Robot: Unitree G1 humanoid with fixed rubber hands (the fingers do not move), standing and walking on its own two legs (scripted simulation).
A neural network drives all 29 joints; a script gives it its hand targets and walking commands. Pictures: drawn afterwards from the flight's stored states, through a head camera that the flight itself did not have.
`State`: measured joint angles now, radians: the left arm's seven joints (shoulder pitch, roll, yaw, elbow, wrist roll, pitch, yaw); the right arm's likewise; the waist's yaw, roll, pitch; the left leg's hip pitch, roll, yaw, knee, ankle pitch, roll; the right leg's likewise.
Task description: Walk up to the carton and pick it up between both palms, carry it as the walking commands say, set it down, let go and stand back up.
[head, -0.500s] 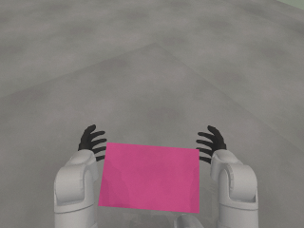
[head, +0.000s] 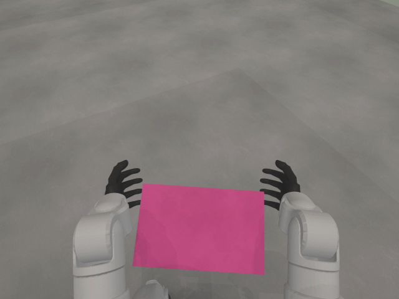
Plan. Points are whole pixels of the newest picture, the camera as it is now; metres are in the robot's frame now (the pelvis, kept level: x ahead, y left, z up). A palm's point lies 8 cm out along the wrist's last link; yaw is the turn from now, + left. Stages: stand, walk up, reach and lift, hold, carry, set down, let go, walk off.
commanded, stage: carry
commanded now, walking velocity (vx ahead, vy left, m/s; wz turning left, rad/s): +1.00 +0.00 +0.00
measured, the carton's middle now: (200, 225) +0.27 +0.01 -0.03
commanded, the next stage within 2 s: none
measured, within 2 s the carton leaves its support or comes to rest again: neither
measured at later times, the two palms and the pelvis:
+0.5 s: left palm (153, 56) +0.80 +0.15 +0.07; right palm (250, 58) +0.78 -0.16 +0.06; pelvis +0.52 +0.00 -0.03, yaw +0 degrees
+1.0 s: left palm out of the picture +1.31 +0.15 +0.06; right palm (234, 3) +1.28 -0.16 +0.05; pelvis +1.03 +0.02 -0.03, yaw -4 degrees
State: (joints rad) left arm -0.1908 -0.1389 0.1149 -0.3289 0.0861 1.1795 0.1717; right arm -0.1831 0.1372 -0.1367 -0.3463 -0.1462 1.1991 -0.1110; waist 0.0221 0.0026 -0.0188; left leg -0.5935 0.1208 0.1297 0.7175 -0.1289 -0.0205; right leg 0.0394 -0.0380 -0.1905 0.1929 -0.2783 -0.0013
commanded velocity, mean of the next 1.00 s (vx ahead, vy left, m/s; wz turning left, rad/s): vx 1.00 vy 0.00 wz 0.00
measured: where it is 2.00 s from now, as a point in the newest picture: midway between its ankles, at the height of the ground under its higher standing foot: (201, 72)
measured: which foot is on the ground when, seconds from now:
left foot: up 0.00-0.08, down 0.10-0.54, up 0.56-0.90, down 0.92-1.00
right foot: down 0.00-0.14, up 0.16-0.48, down 0.50-0.92, up 0.94-1.00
